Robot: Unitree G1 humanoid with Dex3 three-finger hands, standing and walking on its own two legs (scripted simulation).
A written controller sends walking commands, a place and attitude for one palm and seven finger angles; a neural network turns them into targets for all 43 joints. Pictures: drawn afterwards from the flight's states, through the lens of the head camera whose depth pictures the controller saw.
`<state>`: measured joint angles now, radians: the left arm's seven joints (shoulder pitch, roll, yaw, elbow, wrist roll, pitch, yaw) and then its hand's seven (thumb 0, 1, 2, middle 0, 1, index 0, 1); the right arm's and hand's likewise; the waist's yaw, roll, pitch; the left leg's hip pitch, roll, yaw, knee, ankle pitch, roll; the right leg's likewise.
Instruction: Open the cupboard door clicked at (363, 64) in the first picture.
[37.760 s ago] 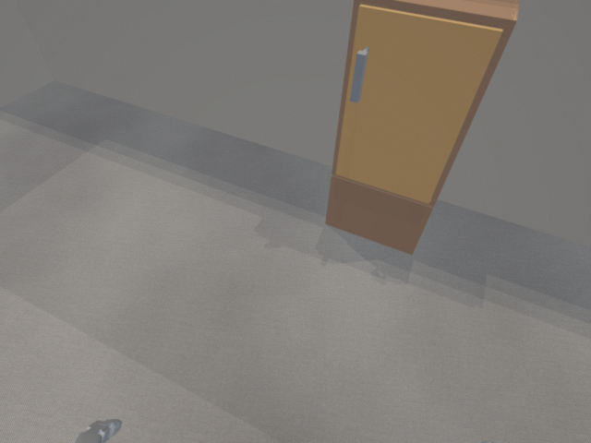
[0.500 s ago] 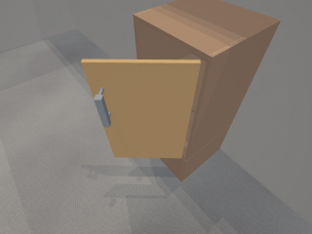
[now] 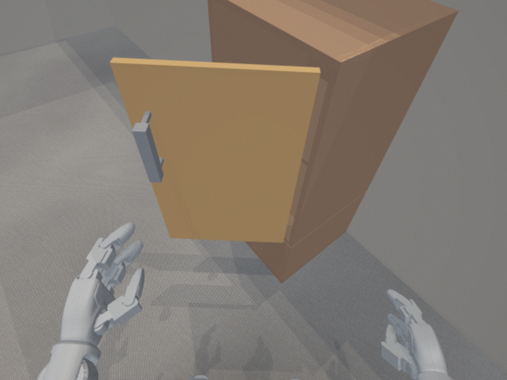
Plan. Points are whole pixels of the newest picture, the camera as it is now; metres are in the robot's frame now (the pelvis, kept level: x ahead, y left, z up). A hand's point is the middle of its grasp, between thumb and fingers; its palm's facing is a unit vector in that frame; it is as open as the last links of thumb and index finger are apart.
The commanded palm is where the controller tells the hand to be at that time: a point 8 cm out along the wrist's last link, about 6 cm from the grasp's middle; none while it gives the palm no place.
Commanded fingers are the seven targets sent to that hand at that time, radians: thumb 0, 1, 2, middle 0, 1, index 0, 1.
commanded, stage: raise the hand with hooked fingers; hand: left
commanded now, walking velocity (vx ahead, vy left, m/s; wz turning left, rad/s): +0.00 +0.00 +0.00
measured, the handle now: (151, 147) +0.55 +0.23 +0.03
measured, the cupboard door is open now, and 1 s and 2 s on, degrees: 50 50 50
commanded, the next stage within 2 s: move the hooked fingers beside the handle in 1.78 s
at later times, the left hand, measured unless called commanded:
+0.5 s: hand (107, 310) +0.22 +0.22 +0.00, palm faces -0.01 -1.00 -0.01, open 11.0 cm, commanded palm +0.19 +0.28 +0.01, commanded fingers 0.00 -0.08 0.48 -0.27 -0.93 -0.27 -0.93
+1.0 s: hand (65, 284) +0.25 +0.28 +0.03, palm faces +0.05 -1.00 -0.07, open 13.6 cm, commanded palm +0.23 +0.33 +0.04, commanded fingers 0.00 -0.50 0.30 -0.30 -1.20 -0.30 -1.20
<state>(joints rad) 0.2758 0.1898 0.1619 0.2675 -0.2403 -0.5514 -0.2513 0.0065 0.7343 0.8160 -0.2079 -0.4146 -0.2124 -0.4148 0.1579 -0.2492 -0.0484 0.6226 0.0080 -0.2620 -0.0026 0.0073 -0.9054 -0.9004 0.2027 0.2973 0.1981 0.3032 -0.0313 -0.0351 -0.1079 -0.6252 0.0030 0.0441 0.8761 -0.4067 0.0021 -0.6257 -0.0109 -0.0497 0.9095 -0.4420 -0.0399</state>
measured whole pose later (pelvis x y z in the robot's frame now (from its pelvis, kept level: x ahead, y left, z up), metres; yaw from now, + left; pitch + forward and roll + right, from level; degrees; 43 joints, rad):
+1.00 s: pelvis -0.01 +0.03 -0.02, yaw +1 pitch +13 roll -3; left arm 0.15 0.37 0.35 0.24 -0.34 -0.32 -0.40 0.00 -0.42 0.33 -0.29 -1.15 -0.30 -1.15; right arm 0.25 -0.26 0.04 0.52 0.04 -0.21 -0.06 0.01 -0.90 -0.90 0.20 0.30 0.20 0.30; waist -0.01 0.02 -0.12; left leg -0.80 0.01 -0.01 1.05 -0.47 0.04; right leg -0.74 0.00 -0.10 0.98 -0.47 -0.01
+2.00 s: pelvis +0.00 +0.02 -0.01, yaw +1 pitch +12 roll -2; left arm -0.06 0.41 0.43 0.49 -0.35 -0.34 -0.52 -0.01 -0.50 0.30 -0.30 -1.20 -0.30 -1.20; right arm 0.27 -0.28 0.04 0.56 0.04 -0.17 -0.08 0.01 -0.90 -0.90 0.21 0.30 0.20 0.30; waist -0.01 0.02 -0.09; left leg -0.76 0.02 0.00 0.99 -0.45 0.02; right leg -0.71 0.01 -0.09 0.94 -0.44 -0.03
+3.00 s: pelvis +0.00 +0.03 -0.03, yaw -1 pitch +19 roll -3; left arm -0.63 0.56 0.46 1.02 -0.21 -0.38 -0.50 -0.01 -0.50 0.30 -0.30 -1.20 -0.30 -1.20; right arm 0.33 -0.28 0.04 0.61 0.03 -0.03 -0.05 0.00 -0.90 -0.90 0.21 0.30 0.20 0.30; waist -0.09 0.00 -0.10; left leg -0.92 0.03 0.01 1.07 -0.47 0.04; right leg -0.87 0.02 -0.07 0.99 -0.45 -0.01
